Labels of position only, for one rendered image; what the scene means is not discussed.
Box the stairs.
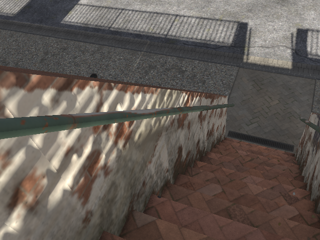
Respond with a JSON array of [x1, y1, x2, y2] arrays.
[[99, 137, 320, 240]]

